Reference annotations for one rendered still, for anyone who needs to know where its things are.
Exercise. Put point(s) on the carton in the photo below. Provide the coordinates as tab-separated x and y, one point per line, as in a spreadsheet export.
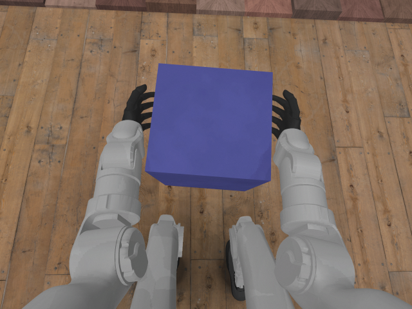
211	128

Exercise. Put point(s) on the robot left thigh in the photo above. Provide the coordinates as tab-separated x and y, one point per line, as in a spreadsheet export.
157	288

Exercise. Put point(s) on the robot left forearm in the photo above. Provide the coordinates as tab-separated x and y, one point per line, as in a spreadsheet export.
115	200

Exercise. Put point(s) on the robot right shin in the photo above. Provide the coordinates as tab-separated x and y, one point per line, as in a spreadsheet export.
237	266

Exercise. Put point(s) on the robot left upper arm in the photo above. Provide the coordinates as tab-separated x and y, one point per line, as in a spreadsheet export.
104	264

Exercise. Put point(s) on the robot left hand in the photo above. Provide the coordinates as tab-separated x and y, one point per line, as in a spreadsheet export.
134	107

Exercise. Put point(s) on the robot right upper arm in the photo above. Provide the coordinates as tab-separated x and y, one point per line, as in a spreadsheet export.
319	274

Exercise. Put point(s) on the robot right forearm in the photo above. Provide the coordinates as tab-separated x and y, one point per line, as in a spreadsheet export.
305	210

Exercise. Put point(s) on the robot right hand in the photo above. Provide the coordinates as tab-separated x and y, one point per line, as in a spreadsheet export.
290	114

